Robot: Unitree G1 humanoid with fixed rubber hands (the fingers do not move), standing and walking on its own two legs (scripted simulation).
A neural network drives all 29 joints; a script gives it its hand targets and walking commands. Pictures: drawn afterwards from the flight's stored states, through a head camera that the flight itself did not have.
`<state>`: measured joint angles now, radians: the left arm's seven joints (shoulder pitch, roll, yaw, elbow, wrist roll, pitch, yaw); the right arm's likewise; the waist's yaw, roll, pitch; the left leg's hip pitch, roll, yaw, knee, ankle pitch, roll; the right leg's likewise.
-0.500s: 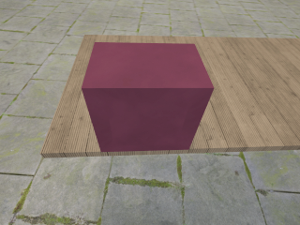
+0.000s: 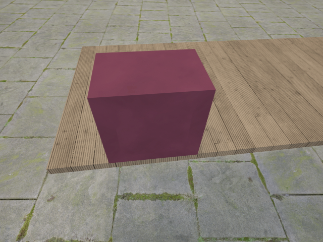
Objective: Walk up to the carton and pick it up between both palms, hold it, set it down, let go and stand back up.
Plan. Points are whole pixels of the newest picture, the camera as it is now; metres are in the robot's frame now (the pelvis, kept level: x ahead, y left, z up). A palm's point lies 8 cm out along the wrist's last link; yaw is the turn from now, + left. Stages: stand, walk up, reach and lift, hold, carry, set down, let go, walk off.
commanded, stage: walk up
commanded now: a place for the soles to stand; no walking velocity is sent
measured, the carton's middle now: (150, 107) +0.47 +0.02 +0.10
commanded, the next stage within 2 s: none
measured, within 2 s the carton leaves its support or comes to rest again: neither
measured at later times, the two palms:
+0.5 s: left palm out of the picture +0.03 +0.23 -0.14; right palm out of the picture +0.02 -0.25 -0.14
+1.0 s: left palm out of the picture +0.03 +0.20 -0.14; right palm out of the picture +0.05 -0.29 -0.14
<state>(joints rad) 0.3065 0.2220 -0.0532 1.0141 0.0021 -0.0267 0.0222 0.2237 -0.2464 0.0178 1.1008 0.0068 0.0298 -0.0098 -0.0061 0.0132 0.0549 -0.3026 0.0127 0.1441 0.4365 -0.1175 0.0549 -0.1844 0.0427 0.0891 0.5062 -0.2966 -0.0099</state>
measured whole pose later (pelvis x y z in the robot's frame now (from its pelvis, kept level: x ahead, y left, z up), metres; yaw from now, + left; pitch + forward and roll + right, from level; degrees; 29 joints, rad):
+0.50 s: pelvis +0.01 -0.01 +0.00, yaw -2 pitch -1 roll +1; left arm 0.31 0.22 -0.04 1.03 0.01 -0.01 0.02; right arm 0.25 -0.21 0.03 1.08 -0.01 0.01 -0.03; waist -0.01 -0.02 0.02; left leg -0.32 0.03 0.17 0.48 -0.16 0.05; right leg -0.21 0.05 0.11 0.57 -0.34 -0.01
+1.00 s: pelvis +0.02 -0.06 -0.01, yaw +4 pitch -2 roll +0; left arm 0.26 0.23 -0.02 1.02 0.00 0.02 0.02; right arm 0.27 -0.21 0.03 1.04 -0.02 -0.01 -0.04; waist -0.01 0.00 0.07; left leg -0.32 0.05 0.04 0.53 -0.17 -0.02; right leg -0.14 0.08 -0.04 0.53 -0.35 -0.08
